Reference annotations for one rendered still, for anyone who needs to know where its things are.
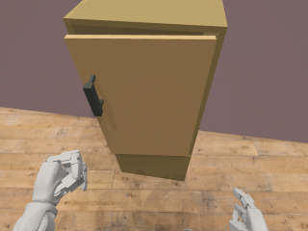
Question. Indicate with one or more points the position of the handle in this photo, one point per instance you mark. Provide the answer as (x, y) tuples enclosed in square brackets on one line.
[(91, 95)]

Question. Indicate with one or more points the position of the robot left hand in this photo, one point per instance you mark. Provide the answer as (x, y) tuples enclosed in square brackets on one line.
[(67, 169)]

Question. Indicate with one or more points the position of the robot left forearm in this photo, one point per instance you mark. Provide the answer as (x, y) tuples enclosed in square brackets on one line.
[(38, 216)]

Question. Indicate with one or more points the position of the cupboard door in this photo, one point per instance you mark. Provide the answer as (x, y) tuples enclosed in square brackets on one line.
[(151, 87)]

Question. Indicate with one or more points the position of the robot right hand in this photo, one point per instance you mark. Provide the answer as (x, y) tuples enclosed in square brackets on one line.
[(252, 218)]

